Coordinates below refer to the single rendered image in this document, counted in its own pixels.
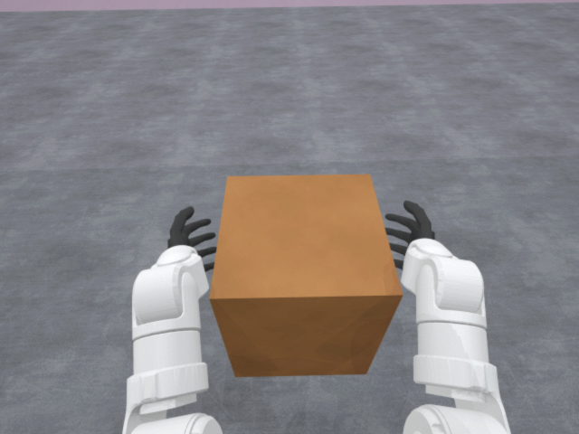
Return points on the right robot hand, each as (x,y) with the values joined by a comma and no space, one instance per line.
(420,229)

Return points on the left robot upper arm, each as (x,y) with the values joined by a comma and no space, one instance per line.
(196,423)

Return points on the carton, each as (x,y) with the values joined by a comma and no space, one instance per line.
(304,279)

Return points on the left robot hand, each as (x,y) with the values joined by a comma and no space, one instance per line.
(179,233)

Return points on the right robot upper arm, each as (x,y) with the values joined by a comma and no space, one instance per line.
(435,419)

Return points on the left robot forearm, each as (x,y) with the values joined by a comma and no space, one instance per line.
(168,368)

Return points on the right robot forearm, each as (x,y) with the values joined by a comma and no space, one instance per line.
(453,357)

